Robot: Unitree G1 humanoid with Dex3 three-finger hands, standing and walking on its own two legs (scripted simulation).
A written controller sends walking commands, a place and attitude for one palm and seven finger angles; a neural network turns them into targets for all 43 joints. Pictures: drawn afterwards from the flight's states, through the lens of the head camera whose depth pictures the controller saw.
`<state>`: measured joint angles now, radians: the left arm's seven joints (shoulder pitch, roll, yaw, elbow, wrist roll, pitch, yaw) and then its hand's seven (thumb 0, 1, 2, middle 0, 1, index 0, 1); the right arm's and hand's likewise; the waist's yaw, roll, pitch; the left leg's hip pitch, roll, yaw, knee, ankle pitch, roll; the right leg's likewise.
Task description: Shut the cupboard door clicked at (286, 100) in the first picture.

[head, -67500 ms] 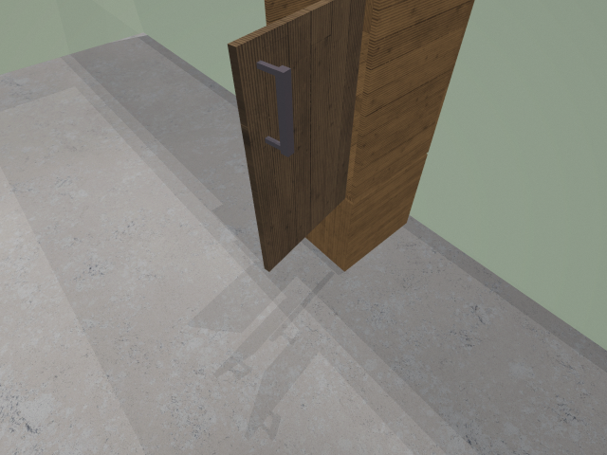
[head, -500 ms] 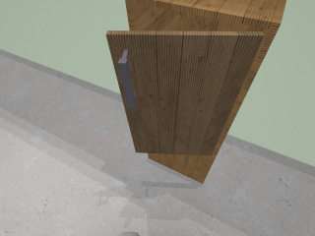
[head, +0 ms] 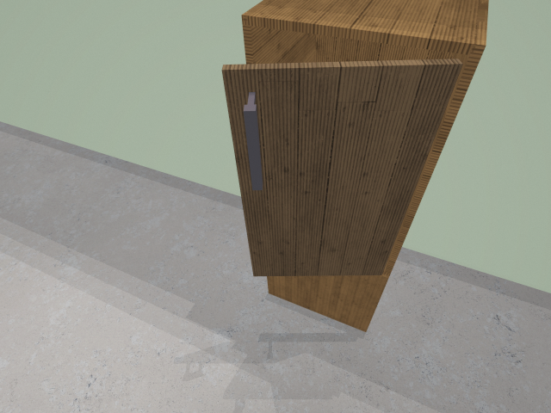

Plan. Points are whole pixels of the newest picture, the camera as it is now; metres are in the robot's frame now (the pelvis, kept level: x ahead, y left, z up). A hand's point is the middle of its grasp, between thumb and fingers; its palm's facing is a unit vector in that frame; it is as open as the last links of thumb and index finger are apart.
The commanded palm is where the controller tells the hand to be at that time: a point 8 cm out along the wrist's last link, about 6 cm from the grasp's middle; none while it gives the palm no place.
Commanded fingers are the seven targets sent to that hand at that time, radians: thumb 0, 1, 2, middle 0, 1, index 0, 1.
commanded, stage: come to a stop and stand still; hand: left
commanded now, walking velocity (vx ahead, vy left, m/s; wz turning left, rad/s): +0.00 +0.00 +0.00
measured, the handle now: (254, 144) +0.50 +0.07 +0.14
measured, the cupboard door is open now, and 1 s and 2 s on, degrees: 24 24 24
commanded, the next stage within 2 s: look again from close up in 0.14 s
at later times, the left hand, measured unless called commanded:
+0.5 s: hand out of the picture +0.04 +0.16 -0.17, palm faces -0.01 -0.98 -0.21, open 7.4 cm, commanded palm none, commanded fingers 0.00 0.90 0.90 -0.20 -0.30 -0.20 -0.30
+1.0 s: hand out of the picture +0.06 +0.14 -0.17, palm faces +0.01 -0.98 -0.20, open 7.4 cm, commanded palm none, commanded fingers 0.00 0.90 0.90 -0.20 -0.30 -0.20 -0.30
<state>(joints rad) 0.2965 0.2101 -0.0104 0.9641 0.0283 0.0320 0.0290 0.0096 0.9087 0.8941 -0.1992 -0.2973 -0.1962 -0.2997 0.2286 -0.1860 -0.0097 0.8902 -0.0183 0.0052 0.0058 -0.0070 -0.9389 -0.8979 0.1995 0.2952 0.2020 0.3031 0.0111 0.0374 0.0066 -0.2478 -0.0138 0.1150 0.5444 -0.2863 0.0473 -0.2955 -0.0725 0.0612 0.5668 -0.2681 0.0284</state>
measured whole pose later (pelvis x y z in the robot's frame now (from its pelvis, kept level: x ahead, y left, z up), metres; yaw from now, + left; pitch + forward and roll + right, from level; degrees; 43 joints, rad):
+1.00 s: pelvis +0.05 -0.04 +0.01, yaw +0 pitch +0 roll +0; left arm 0.25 0.18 0.01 1.08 0.02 0.01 0.02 0.01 0.91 0.89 -0.20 -0.30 -0.20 -0.30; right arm 0.23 -0.16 -0.01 1.09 -0.02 -0.02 -0.03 0.01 -0.92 -0.90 0.20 0.29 0.20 0.30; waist 0.00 -0.02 0.03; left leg -0.16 0.05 0.09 0.48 -0.31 -0.02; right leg -0.22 -0.01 0.03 0.52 -0.30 0.01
